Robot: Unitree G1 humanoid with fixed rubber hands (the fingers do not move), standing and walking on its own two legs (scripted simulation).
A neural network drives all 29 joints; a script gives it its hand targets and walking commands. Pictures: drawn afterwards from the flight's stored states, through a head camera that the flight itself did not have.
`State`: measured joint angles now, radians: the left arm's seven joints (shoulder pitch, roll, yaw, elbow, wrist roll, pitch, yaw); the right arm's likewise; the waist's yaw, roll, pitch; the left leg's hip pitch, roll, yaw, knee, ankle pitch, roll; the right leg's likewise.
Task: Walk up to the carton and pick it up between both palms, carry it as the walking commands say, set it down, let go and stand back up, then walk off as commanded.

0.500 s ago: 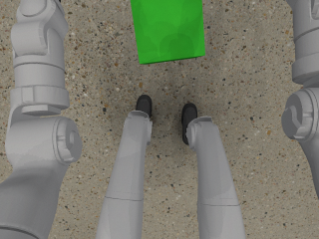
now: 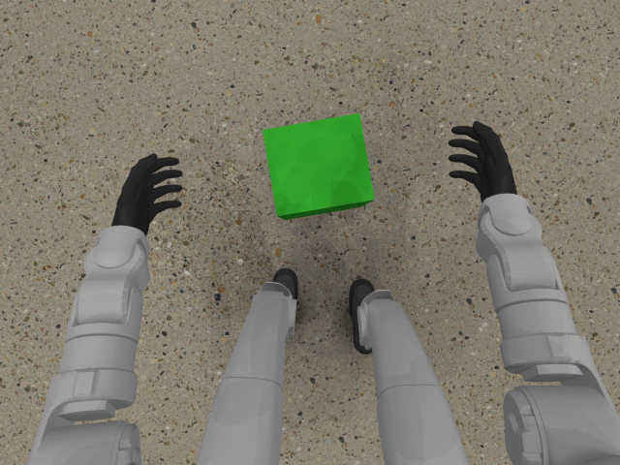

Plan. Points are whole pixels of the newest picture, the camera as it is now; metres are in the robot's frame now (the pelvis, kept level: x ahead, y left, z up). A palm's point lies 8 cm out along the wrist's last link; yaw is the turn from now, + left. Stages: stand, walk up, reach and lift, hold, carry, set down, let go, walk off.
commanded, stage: let go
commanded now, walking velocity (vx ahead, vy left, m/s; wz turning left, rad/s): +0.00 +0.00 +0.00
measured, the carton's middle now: (317, 173) +0.48 +0.03 -0.60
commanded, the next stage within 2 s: stand in 0.96 s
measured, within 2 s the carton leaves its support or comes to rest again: neither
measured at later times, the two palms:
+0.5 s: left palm (107, 329) +0.23 +0.23 -0.02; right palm (590, 317) +0.26 -0.23 -0.02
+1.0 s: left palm (106, 320) +0.24 +0.23 -0.02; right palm (602, 322) +0.25 -0.24 -0.01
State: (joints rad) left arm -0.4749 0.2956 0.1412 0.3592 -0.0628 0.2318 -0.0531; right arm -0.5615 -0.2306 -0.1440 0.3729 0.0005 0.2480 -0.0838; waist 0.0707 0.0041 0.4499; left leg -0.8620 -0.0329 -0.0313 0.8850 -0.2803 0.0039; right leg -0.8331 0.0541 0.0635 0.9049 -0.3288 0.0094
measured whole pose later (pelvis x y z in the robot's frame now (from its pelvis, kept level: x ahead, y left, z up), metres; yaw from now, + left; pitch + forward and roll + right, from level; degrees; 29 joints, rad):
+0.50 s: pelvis +0.08 -0.01 +0.05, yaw +1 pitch -2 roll +0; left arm 0.21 0.21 0.04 0.43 0.01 0.06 -0.07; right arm 0.17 -0.18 -0.07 0.45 -0.03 0.06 0.04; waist 0.02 -0.01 0.14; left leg -0.22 -0.03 -0.04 0.50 -0.26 0.00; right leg -0.19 0.03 0.06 0.52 -0.31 -0.01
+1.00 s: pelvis +0.09 -0.01 +0.05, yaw +2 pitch -4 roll +0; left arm 0.22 0.21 0.01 0.47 0.02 0.18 -0.01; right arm 0.22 -0.21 -0.02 0.50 -0.02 0.08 0.02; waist 0.01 -0.02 0.04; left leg -0.15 -0.04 -0.06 0.53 -0.30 0.00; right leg -0.11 0.03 0.03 0.52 -0.34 -0.01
